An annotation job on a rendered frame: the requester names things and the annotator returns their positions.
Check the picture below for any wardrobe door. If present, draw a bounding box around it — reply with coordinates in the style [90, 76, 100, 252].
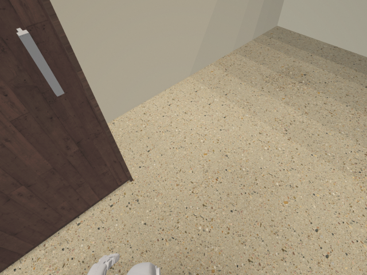
[0, 0, 128, 270]

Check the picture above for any left robot hand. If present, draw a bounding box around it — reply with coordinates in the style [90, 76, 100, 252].
[87, 253, 120, 275]

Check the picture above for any left robot thigh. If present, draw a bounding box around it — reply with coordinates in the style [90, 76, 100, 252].
[127, 262, 161, 275]

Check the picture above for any handle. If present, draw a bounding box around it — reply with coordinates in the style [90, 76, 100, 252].
[17, 28, 64, 97]

